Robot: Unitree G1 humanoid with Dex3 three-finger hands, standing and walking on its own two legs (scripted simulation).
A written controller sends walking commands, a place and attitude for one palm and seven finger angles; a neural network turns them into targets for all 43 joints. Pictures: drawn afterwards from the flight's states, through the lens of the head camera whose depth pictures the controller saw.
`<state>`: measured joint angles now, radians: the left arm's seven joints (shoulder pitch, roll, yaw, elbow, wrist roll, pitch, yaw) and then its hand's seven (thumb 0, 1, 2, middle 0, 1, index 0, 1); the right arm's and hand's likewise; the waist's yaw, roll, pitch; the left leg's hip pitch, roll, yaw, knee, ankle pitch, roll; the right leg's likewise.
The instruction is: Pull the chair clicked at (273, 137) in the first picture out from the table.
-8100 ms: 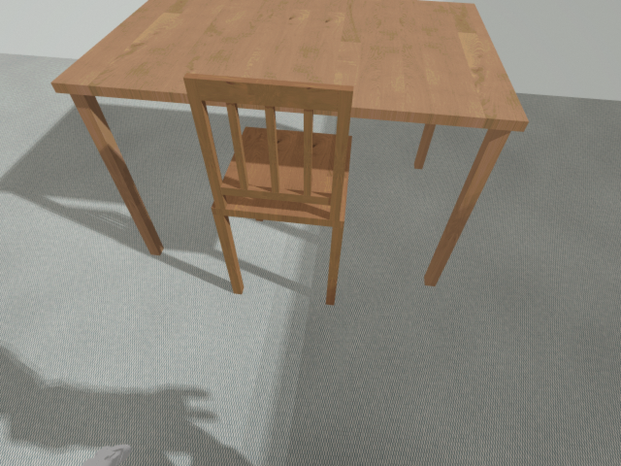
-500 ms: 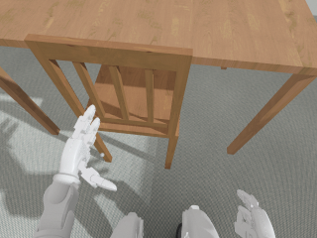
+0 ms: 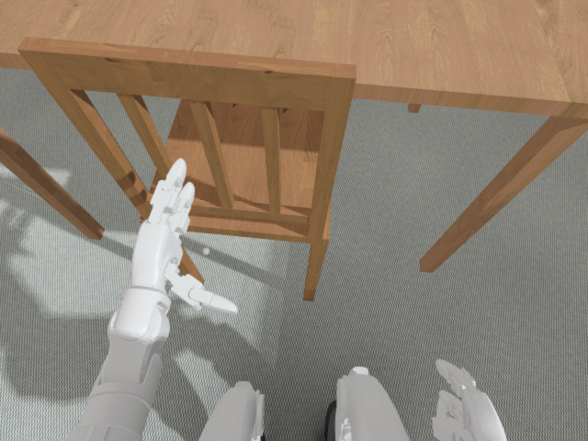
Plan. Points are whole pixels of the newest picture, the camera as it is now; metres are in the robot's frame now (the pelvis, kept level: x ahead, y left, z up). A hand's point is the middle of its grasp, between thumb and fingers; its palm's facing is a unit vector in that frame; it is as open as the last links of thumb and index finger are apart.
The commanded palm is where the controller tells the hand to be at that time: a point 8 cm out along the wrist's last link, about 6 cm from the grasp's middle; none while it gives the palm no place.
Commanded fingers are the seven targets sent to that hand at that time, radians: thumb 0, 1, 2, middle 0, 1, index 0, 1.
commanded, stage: aim the fingers beside a spindle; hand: left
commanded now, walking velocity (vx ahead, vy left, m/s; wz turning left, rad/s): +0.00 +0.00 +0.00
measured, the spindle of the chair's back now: (216, 160) +0.50 +0.13 +0.02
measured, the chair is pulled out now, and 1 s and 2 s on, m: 0.00 0.00 0.00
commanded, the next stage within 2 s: none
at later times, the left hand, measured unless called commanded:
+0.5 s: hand (214, 261) +0.34 +0.11 +0.01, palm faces -0.14 -0.99 +0.00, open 17.0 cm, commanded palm +0.33 +0.17 +0.02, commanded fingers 0.00 -0.50 0.30 -0.06 -0.08 -0.06 -0.08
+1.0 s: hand (218, 253) +0.35 +0.11 +0.02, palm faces -0.13 -0.99 -0.02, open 16.9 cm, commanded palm +0.34 +0.17 +0.03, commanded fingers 0.00 -0.50 0.30 -0.06 -0.08 -0.06 -0.08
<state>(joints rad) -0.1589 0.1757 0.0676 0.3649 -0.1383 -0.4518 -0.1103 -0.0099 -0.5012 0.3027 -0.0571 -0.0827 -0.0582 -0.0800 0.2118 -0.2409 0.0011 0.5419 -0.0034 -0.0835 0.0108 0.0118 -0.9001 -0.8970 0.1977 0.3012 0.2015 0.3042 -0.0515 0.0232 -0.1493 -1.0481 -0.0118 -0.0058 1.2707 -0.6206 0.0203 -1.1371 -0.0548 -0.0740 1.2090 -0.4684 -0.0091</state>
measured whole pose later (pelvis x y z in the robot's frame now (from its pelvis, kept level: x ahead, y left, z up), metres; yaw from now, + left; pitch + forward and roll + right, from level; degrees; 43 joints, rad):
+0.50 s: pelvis +0.00 +0.00 +0.00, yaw +0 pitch +23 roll -1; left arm -0.18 0.16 0.03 0.46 -0.15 -0.44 -0.13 -0.01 -0.50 0.30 -0.05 -0.08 -0.05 -0.08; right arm 0.22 -0.25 0.00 0.54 0.01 -0.05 0.02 0.01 -0.90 -0.90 0.20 0.30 0.20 0.30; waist -0.05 0.03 -0.16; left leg -1.05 -0.01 -0.01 1.27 -0.61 0.02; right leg -1.14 -0.06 -0.07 1.20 -0.46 -0.01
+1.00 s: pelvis +0.00 +0.01 +0.00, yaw +0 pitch +23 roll -1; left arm -0.18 0.15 0.02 0.40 -0.11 -0.47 -0.07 -0.01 -0.50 0.30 -0.06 -0.08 -0.06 -0.08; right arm 0.21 -0.24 0.00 0.54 -0.01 -0.05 0.01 0.01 -0.90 -0.90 0.20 0.30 0.20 0.30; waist -0.06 0.02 -0.15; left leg -1.06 -0.01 0.00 1.28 -0.62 0.03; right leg -1.15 -0.06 -0.07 1.21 -0.46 0.00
